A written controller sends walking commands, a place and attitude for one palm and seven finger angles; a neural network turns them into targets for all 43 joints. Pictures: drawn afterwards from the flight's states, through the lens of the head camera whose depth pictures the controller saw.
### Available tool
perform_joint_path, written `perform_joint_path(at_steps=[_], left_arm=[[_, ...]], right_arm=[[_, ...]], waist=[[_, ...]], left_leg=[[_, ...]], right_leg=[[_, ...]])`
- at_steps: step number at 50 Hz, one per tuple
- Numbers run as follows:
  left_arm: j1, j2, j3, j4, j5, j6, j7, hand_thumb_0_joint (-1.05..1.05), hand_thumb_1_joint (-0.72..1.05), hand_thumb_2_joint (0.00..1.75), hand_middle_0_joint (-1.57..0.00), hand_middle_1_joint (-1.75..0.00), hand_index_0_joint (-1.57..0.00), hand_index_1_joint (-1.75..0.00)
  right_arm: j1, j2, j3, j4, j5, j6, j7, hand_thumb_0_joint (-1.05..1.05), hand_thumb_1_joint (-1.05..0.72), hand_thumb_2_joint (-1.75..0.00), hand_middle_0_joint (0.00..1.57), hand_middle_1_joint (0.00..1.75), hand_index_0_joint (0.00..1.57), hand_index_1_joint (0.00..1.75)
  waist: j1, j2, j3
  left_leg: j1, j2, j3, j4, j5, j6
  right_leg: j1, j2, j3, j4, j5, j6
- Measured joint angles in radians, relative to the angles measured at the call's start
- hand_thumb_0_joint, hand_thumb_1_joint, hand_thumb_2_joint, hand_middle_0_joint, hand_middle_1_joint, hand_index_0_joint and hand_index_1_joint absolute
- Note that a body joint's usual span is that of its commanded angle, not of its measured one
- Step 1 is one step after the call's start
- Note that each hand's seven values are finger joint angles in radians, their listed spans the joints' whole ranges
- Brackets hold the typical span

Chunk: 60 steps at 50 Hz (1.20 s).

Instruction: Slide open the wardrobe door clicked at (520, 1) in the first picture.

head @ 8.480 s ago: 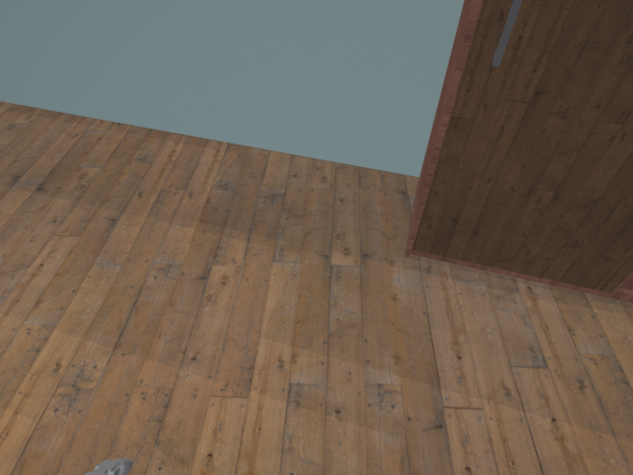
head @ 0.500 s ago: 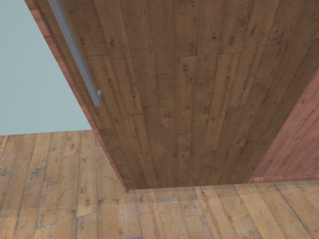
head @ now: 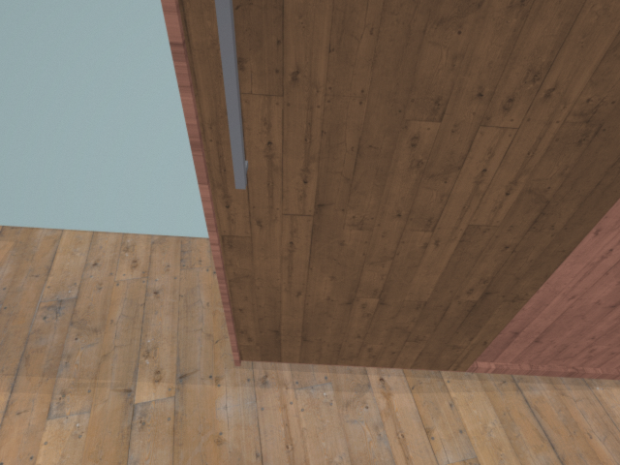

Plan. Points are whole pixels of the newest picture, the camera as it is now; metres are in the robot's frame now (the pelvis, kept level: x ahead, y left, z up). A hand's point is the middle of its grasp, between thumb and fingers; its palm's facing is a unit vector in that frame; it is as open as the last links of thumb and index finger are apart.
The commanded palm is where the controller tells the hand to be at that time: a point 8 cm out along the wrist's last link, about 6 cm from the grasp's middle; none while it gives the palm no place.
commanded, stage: come to a stop and stand still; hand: left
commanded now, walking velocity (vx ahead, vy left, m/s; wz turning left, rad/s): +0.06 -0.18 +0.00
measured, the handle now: (234, 88) +0.53 +0.17 +0.23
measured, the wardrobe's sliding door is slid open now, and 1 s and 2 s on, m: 0.00 0.00 0.00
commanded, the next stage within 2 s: look again from close up in 1.54 s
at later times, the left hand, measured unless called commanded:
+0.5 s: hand out of the picture +0.08 +0.16 -0.17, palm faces +0.03 -0.97 -0.22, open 7.2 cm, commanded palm none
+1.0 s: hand out of the picture -0.01 +0.14 -0.17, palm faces +0.04 -0.99 -0.16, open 7.4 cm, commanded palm none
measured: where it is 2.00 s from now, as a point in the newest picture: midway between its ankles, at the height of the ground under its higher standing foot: outside the picture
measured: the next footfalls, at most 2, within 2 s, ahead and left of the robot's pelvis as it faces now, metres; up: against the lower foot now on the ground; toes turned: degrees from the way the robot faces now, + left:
right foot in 0.26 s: +0.09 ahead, -0.08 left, +0.00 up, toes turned -2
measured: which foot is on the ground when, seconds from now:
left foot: down 0.00-1.00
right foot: up 0.00-0.24, down 0.26-1.00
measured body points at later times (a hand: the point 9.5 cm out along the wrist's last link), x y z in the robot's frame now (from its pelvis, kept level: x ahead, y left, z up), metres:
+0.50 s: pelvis +0.03 -0.02 +0.00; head +0.05 -0.03 +0.45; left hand +0.08 +0.21 -0.15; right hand +0.01 -0.23 -0.17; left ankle -0.03 +0.12 -0.74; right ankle +0.02 -0.12 -0.74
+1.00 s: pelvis +0.01 -0.02 +0.00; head +0.02 -0.02 +0.45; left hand -0.01 +0.19 -0.16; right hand +0.00 -0.24 -0.16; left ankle -0.03 +0.12 -0.74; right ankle +0.02 -0.12 -0.74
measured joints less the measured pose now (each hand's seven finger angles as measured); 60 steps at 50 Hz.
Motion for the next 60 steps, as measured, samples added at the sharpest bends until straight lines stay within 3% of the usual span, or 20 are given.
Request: perform_joint_path(at_steps=[5,11,13,15,18,28,43,60], left_arm=[[-0.025,0.001,-0.003,0.008,0.000,-0.011,-0.015,0.01,0.91,0.90,-0.20,-0.30,-0.20,-0.29],[-0.095,-0.017,-0.011,-0.004,-0.010,-0.023,-0.010,0.01,0.91,0.90,-0.20,-0.30,-0.20,-0.29],[-0.111,-0.014,-0.011,-0.005,-0.012,-0.038,-0.004,0.01,0.92,0.90,-0.20,-0.30,-0.20,-0.29],[-0.126,-0.028,-0.017,0.002,-0.013,-0.052,0.001,0.01,0.93,0.90,-0.20,-0.30,-0.20,-0.29],[-0.136,-0.034,-0.023,0.005,-0.016,-0.062,0.008,0.01,0.93,0.90,-0.20,-0.30,-0.20,-0.29],[-0.141,-0.031,-0.028,0.007,-0.022,-0.067,0.025,0.00,0.94,0.90,-0.20,-0.30,-0.20,-0.29],[-0.065,-0.052,-0.043,0.041,-0.018,-0.055,0.012,0.00,0.92,0.90,-0.20,-0.30,-0.20,-0.29],[-0.055,-0.056,-0.044,0.040,-0.016,-0.058,0.012,0.00,0.91,0.90,-0.20,-0.30,-0.20,-0.29]], right_arm=[[0.028,0.023,0.012,0.029,0.001,-0.009,-0.018,0.01,-0.93,-0.90,0.20,0.30,0.20,0.30],[0.031,0.035,0.010,0.057,0.002,-0.012,-0.025,0.01,-0.92,-0.90,0.20,0.30,0.20,0.30],[0.036,0.035,0.007,0.068,0.008,-0.012,-0.025,0.01,-0.91,-0.90,0.20,0.30,0.20,0.30],[0.035,0.023,0.003,0.082,0.016,-0.008,-0.023,0.01,-0.91,-0.90,0.20,0.30,0.20,0.30],[0.043,0.020,0.004,0.098,0.016,-0.001,-0.021,0.01,-0.91,-0.90,0.20,0.30,0.20,0.30],[0.024,0.037,0.016,0.119,0.014,-0.009,-0.023,0.00,-0.90,-0.90,0.20,0.30,0.20,0.30],[0.001,0.008,0.016,0.105,0.015,-0.002,-0.022,0.01,-0.91,-0.90,0.20,0.30,0.20,0.30],[0.041,0.026,0.022,0.112,0.016,-0.010,-0.016,0.00,-0.90,-0.90,0.20,0.30,0.20,0.30]], waist=[[-0.016,-0.009,-0.003],[-0.039,0.003,0.046],[-0.042,0.008,0.055],[-0.051,0.050,0.064],[-0.061,0.070,0.052],[-0.040,0.055,0.036],[-0.021,0.048,0.050],[-0.023,0.041,0.050]], left_leg=[[0.044,-0.009,-0.005,-0.087,0.042,0.009],[0.038,-0.015,0.005,-0.060,0.018,0.003],[0.022,-0.017,0.011,-0.010,-0.014,-0.006],[0.018,0.008,0.003,0.021,-0.030,-0.016],[0.029,0.014,-0.007,0.007,-0.034,-0.026],[0.070,0.031,-0.015,-0.043,-0.018,-0.045],[0.075,0.039,-0.012,-0.057,0.008,-0.045],[0.061,0.018,0.002,-0.061,0.028,-0.024]], right_leg=[[-0.018,0.015,0.001,0.126,0.006,0.012],[0.058,0.021,-0.019,-0.052,0.026,0.012],[0.106,0.024,-0.021,-0.159,0.130,-0.014],[0.118,0.047,-0.033,-0.160,0.113,-0.046],[0.127,0.052,-0.045,-0.160,0.082,-0.056],[0.163,0.070,-0.056,-0.194,0.088,-0.072],[0.181,0.081,-0.054,-0.242,0.134,-0.075],[0.167,0.061,-0.038,-0.251,0.163,-0.057]])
